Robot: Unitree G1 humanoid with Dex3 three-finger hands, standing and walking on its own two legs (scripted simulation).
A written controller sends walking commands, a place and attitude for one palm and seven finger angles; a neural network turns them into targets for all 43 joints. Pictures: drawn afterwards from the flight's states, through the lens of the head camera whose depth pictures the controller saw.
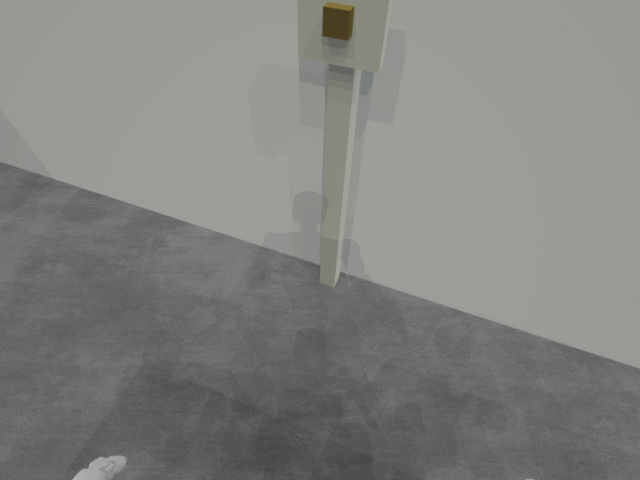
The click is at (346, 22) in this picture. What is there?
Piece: button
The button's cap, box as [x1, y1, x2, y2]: [322, 2, 353, 40]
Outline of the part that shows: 327,2 323,6 322,35 347,40 351,35 353,6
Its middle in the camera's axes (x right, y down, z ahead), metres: +0.03 -0.42 +0.74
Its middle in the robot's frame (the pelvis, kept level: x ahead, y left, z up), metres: +0.86 +0.02 +0.19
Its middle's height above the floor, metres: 0.96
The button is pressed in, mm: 0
